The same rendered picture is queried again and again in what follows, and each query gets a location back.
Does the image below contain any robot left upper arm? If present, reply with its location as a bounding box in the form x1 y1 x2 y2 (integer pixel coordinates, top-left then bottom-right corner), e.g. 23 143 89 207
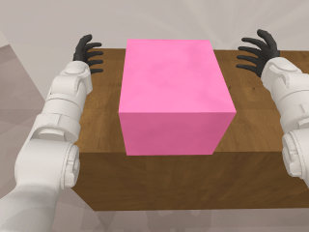
0 138 80 232

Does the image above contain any carton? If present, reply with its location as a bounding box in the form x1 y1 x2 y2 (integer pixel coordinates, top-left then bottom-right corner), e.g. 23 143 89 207
118 39 237 156

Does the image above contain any left robot forearm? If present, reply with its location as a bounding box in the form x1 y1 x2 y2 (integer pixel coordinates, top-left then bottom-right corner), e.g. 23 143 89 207
14 61 93 183

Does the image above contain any robot left hand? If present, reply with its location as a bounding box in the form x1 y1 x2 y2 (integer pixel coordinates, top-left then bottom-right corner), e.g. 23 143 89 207
72 34 103 74

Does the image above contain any robot right upper arm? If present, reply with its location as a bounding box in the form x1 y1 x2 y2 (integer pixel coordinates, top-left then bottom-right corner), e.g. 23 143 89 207
282 128 309 188

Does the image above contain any pedestal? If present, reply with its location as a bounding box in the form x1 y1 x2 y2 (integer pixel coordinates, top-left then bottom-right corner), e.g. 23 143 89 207
72 48 309 212

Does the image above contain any right robot forearm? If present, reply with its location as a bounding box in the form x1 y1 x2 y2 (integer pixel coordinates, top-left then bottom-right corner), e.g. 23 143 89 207
261 57 309 134

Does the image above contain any robot right hand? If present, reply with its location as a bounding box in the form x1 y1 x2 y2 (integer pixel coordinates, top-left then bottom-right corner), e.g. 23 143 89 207
236 29 280 78

